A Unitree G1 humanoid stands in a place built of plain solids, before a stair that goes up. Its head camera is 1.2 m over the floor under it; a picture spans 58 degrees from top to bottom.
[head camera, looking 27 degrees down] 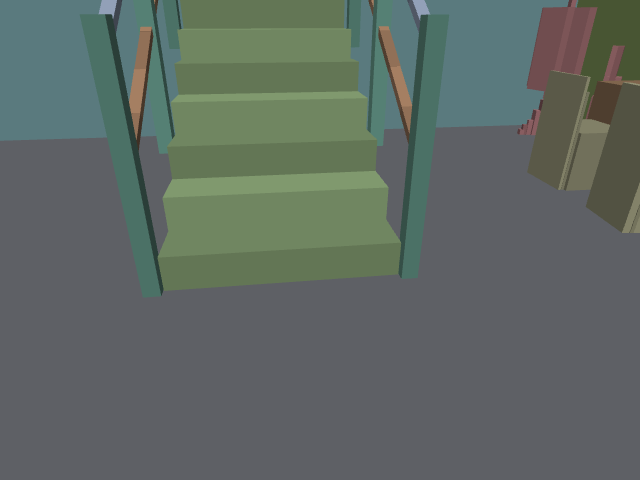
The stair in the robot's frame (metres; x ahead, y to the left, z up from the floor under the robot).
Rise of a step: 0.19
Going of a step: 0.29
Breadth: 1.20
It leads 7 degrees to the left of straight ahead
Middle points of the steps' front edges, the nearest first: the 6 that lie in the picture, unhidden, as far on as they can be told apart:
1.88 0.18 0.19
2.17 0.22 0.38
2.46 0.26 0.57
2.75 0.29 0.76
3.04 0.33 0.95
3.33 0.37 1.14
